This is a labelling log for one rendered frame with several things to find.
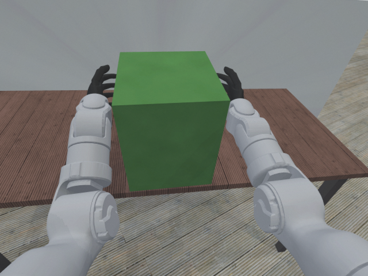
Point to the right robot upper arm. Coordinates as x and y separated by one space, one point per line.
292 210

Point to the carton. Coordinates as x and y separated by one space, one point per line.
170 110

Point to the left robot hand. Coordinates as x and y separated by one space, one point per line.
97 86

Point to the right robot forearm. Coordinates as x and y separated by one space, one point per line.
258 146

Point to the right robot hand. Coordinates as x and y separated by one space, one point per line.
234 88

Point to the left robot upper arm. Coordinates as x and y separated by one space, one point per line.
79 225

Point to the table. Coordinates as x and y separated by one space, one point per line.
35 127

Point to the left robot forearm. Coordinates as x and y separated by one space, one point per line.
89 144

